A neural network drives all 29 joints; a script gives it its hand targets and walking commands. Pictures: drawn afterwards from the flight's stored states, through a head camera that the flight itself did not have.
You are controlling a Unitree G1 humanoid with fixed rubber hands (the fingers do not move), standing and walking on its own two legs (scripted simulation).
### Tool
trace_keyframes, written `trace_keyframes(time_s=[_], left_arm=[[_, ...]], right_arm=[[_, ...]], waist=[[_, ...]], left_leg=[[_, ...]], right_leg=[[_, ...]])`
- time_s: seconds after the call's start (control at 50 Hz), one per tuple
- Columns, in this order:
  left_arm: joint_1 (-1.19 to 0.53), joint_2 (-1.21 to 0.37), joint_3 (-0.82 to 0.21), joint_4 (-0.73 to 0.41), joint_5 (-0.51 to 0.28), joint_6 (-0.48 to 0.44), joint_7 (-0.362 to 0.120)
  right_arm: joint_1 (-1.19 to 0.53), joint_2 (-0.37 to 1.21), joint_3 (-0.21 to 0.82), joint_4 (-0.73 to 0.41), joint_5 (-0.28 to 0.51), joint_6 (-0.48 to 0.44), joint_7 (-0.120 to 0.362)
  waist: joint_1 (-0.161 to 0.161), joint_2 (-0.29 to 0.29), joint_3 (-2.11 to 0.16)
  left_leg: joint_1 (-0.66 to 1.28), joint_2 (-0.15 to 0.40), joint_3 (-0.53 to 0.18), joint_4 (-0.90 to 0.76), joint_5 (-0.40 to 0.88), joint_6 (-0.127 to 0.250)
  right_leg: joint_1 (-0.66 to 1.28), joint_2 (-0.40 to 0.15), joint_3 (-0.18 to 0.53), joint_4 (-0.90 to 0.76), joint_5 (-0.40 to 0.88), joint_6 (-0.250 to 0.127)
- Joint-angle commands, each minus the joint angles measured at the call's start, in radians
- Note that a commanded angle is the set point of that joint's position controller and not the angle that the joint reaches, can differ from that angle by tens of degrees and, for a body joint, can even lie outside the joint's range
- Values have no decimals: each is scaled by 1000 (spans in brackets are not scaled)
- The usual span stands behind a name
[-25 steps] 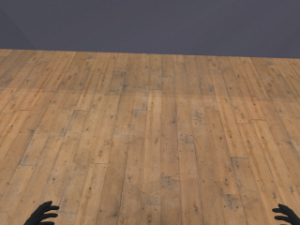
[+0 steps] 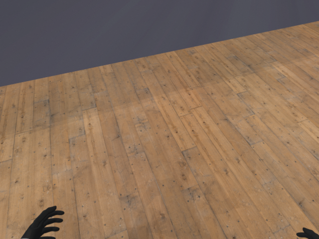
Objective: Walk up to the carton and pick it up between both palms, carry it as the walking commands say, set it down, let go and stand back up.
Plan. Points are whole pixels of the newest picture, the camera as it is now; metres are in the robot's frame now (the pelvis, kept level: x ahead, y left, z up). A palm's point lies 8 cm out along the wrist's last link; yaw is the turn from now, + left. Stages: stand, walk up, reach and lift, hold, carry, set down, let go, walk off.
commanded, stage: walk up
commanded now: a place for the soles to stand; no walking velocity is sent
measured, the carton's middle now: out of the picture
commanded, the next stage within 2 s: none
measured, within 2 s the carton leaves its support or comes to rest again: neither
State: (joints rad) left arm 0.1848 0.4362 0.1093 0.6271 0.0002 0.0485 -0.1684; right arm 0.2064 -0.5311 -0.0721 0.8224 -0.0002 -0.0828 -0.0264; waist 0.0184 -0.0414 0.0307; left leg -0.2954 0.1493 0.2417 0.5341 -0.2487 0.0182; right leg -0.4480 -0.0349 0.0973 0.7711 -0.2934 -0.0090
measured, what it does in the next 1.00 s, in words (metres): steps to the right, turning right: right foot, then left foot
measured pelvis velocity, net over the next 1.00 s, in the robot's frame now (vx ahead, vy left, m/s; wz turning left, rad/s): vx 0.13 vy -0.24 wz -0.85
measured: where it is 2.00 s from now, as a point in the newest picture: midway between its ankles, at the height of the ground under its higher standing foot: outside the picture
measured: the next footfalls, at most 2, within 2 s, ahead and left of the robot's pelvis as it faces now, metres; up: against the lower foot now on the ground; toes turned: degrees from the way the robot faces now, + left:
right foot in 0.06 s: +0.06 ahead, -0.17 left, +0.00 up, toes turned -2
left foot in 0.28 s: +0.14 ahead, +0.02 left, +0.00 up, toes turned -12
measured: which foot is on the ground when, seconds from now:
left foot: down 0.00-0.06, up 0.08-0.26, down 0.28-0.62, up 0.64-0.76, down 0.78-1.00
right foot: up 0.00-0.04, down 0.06-0.32, up 0.34-0.60, down 0.62-0.80, up 0.82-1.00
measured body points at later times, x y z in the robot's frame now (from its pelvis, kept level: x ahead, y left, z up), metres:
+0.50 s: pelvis +0.06 -0.10 +0.00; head +0.09 -0.11 +0.45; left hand +0.33 +0.12 -0.08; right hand +0.01 -0.49 -0.05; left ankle +0.10 +0.03 -0.73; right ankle +0.01 -0.25 -0.70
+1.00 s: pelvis +0.13 -0.24 +0.00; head +0.15 -0.24 +0.45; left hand +0.48 -0.16 -0.08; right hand -0.09 -0.56 -0.05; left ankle +0.18 -0.10 -0.73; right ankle +0.03 -0.38 -0.70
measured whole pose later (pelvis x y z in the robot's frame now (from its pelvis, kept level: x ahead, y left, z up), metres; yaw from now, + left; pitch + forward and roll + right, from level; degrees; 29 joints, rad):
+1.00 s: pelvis +0.13 -0.24 +0.00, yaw -49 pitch +0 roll +0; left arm 0.15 0.45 0.10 0.72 0.00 0.02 -0.15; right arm 0.24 -0.54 -0.07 0.83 0.00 -0.15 -0.01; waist -0.04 -0.03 0.01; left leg -0.12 0.13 0.24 0.51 -0.37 -0.03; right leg -0.47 -0.01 0.15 0.85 -0.38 0.01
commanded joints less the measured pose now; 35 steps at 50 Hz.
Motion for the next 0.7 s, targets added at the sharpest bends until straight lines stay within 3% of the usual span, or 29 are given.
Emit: trace_keyframes(time_s=[0.0, 0.02, 0.04, 0.06, 0.08, 0.1, 0.12, 0.16, 0.22, 0.24, 0.26, 0.28, 0.3, 0.32, 0.34, 0.36, 0.38, 0.4, 0.42, 0.46, 0.5, 0.54, 0.56, 0.58, 0.6, 0.62, 0.64, 0.66, 0.68], left_arm=[[-69, 164, 39, -59, 46, -44, -18], [2, 204, 71, -32, 53, -54, -10], [88, 292, 102, 20, 52, -61, 6], [142, 377, 120, 2, 56, -56, 24], [149, 392, 121, 20, 50, -51, 31], [134, 363, 104, -1, 31, -33, 29], [81, 307, 96, 3, 19, -25, 28], [30, 255, 67, -26, 23, -27, 26], [-12, 228, 64, -31, 34, -22, 27], [-2, 206, 58, -44, 39, -22, 26], [-24, 215, 54, -57, 34, -23, 28], [-129, 191, 36, -74, 34, -26, 27], [-153, 125, 22, -104, 26, -37, 29], [-117, 105, 19, -87, 47, -45, 31], [-131, 201, 43, -77, 68, -38, 32], [-162, 216, 49, -67, 74, -44, 28], [-168, 218, 38, -51, 69, -45, 18], [-153, 211, 42, -36, 67, -40, 4], [-165, 195, 44, -37, 67, -36, -9], [-152, 177, 42, -34, 44, -44, -25], [-166, 165, 39, -40, 44, -43, -26], [-120, 195, 56, -9, 36, -52, -17], [-42, 205, 67, 20, 34, -57, -9], [84, 252, 95, 62, 36, -64, 7], [182, 338, 114, 80, 38, -62, 30], [183, 414, 114, 53, 49, -60, 46], [142, 398, 117, 53, 27, -54, 45], [93, 362, 106, 49, 19, -49, 52], [60, 309, 101, 46, 5, -45, 52]], right_arm=[[43, -253, -117, -37, -37, -18, 18], [44, -239, -110, -48, -34, -10, 24], [44, -168, -77, -64, -20, -2, 31], [-32, -99, -46, -103, -15, -7, 32], [-144, -125, -55, -127, -8, -12, 17], [-153, -157, -45, -127, -7, -20, 8], [-87, -167, -48, -78, 5, -26, 5], [7, -159, -55, -59, -4, -30, -1], [26, -146, -61, -55, -5, -29, -14], [11, -138, -61, -67, -4, -34, -19], [58, -145, -62, -58, -9, -36, -23], [144, -144, -60, -33, -18, -47, -29], [193, -247, -98, -28, -31, -44, -33], [151, -316, -116, -36, -36, -36, -34], [95, -308, -119, -58, -43, -37, -28], [100, -271, -111, -51, -32, -40, -29], [70, -251, -100, -48, -33, -43, -25], [54, -246, -101, -39, -33, -46, -20], [28, -240, -103, -38, -44, -49, -15], [37, -250, -96, -47, -32, -54, 0], [32, -261, -97, -25, -31, -58, 13], [1, -279, -98, -30, -28, -50, 20], [-23, -266, -89, -24, -23, -46, 25], [8, -215, -75, -27, -32, -40, 26], [-28, -123, -42, -48, -22, -33, 31], [-136, -92, -10, -108, -14, -45, 28], [-169, -158, -22, -102, -16, -50, 19], [-112, -170, -26, -72, -8, -64, 23], [-81, -199, -26, -49, -25, -79, 18]], waist=[[-47, 214, -148], [1, 101, -159], [76, -139, -167], [126, -342, -132], [153, -312, -108], [129, -187, -104], [84, -149, -114], [48, -168, -106], [36, -196, -104], [39, -163, -130], [3, -125, -176], [-78, -88, -201], [-135, 152, -263], [-103, 298, -266], [-84, 180, -229], [-90, 102, -194], [-67, 107, -102], [-63, 140, -65], [-61, 146, -36], [-59, 172, -43], [-62, 184, -71], [-30, 157, -57], [7, 130, -128], [71, -27, -213], [138, -289, -167], [169, -438, -45], [140, -274, -57], [91, -159, -53], [84, -109, -59]], left_leg=[[188, 243, -101, -95, -10, 157], [83, 181, -30, 83, 4, 122], [-155, 42, 6, 355, -130, 59], [-400, -93, -56, 495, -382, 4], [-591, -124, -147, 491, -416, -11], [-572, -99, -189, 465, -381, -24], [-486, -96, -199, 399, -281, -29], [-371, -136, -189, 287, -239, -16], [-225, -185, -198, 162, -163, -16], [-157, -170, -217, 102, -141, -9], [-69, -165, -245, 6, -80, 5], [210, -123, -293, -137, 13, 31], [534, 45, -448, -210, -39, 88], [553, 315, -639, -263, -57, 222], [457, 399, -655, -256, -61, 308], [425, 396, -620, -247, 1, 309], [362, 341, -493, -252, 10, 257], [319, 296, -399, -248, 19, 215], [248, 265, -332, -260, -9, 200], [247, 218, -225, -232, 63, 174], [250, 253, -164, -220, 51, 168], [125, 241, -81, -117, 51, 148], [76, 208, -4, -1, -1, 111], [-26, 108, 54, 280, 13, 76], [-295, -17, 72, 544, -244, 24], [-579, -161, -71, 635, -431, -23], [-580, -96, -205, 615, -379, -19], [-488, -66, -219, 468, -319, -32], [-469, -93, -193, 385, -325, -28]], right_leg=[[-34, -27, -124, -206, -63, -24], [133, -6, -111, -314, -32, -32], [317, -23, 107, -448, -67, -97], [386, -114, 377, -497, 148, -170], [512, -139, 481, -481, 293, -239], [518, -131, 490, -424, 356, -257], [502, -94, 443, -407, 344, -229], [425, -85, 442, -401, 425, -230], [316, -52, 462, -420, 459, -173], [300, -62, 484, -421, 428, -164], [262, -58, 480, -371, 444, -144], [29, -13, 383, -295, 378, -91], [-226, 114, 155, -102, 390, 52], [-383, 95, 59, 83, -95, 51], [-352, 4, 48, 238, -137, 77], [-374, -13, 15, 282, -132, 83], [-368, -74, 20, 207, -114, 78], [-312, -71, 12, 119, -131, 74], [-254, -58, -40, 83, -126, 41], [-190, -47, -73, 1, -93, 33], [-140, -56, -112, -65, -53, 9], [21, -24, -173, -144, -72, -3], [171, 2, -168, -244, -31, -29], [379, 63, -131, -258, -62, -78], [478, -62, 205, -458, -244, -158], [473, -150, 635, -608, -220, -265], [499, -180, 673, -535, -58, -322], [480, -160, 549, -442, 73, -326], [485, -127, 503, -396, 217, -310]])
